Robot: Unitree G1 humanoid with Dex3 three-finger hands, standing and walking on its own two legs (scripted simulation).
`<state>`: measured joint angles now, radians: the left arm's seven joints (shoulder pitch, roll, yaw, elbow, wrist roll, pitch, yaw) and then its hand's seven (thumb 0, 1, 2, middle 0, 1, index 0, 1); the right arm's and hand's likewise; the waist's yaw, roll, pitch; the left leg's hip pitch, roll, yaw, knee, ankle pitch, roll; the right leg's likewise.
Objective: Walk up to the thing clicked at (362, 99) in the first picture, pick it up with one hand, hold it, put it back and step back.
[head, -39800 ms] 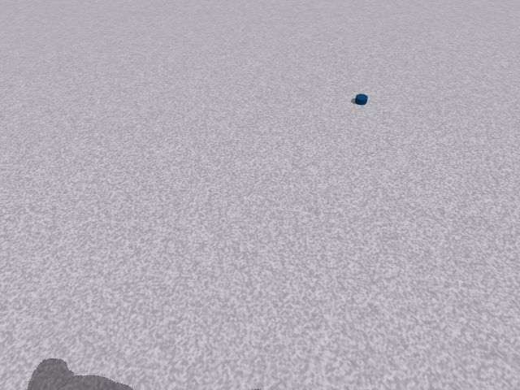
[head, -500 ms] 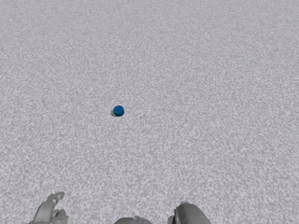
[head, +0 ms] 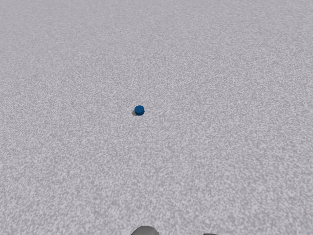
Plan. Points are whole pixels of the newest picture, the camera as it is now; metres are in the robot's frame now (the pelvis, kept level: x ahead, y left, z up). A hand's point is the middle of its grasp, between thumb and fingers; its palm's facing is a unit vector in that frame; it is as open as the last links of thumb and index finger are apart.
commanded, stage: step back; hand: left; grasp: from above
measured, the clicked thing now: (139, 110) +1.12 +0.29 -0.74
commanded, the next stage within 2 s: stand in 0.96 s
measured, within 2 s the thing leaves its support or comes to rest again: neither
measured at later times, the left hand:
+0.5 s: hand out of the picture +0.02 +0.27 -0.14, palm faces +0.04 -0.93 -0.36, open 7.3 cm
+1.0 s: hand out of the picture +0.13 +0.30 -0.13, palm faces -0.01 -0.93 -0.37, open 7.3 cm
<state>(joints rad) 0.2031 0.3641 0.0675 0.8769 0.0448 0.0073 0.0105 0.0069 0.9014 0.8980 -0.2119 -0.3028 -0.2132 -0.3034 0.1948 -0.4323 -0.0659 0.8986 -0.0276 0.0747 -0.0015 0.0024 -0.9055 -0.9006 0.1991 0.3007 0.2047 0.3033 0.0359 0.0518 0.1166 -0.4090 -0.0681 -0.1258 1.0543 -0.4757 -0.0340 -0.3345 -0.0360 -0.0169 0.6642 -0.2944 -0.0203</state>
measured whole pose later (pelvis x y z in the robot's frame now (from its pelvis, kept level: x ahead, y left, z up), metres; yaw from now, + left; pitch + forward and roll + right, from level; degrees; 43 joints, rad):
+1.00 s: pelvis +0.02 +0.04 +0.01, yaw -1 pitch -2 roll +0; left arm 0.08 0.38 0.02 1.04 0.00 -0.03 0.00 0.01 0.91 0.90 -0.21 -0.30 -0.21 -0.30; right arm 0.08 -0.33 -0.03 1.06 -0.01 -0.01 0.01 0.00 -0.90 -0.90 0.20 0.30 0.21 0.30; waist 0.01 0.00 0.07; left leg -0.19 0.01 0.03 0.53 -0.31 0.00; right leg -0.20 -0.02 0.03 0.52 -0.30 0.02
